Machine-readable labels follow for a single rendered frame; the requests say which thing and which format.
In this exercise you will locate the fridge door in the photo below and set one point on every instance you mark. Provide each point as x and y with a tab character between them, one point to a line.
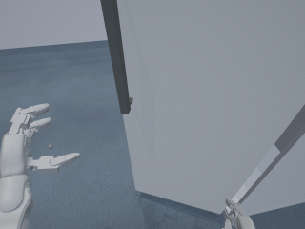
214	84

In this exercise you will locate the left robot hand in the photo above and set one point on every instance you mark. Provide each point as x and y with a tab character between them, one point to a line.
15	146

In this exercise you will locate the robot left forearm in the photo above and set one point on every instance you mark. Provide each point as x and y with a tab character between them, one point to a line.
16	201

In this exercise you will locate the right robot hand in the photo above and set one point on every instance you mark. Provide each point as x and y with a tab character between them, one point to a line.
242	221

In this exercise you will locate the handle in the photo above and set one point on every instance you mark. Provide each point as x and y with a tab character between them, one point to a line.
113	31

